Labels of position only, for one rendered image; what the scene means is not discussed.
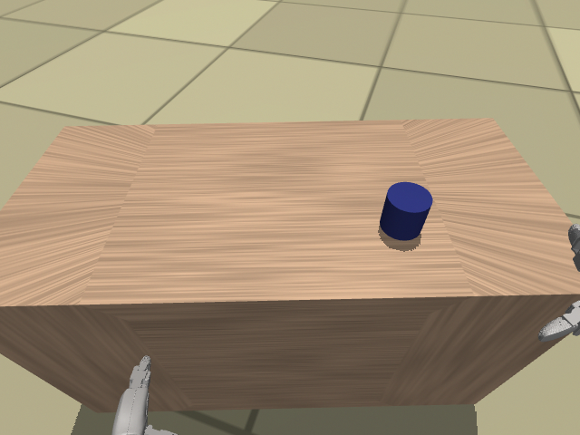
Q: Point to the right robot hand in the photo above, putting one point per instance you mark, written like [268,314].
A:
[570,321]

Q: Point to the left robot hand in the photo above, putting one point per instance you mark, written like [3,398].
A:
[132,413]

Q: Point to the can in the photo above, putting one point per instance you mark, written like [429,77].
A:
[405,210]

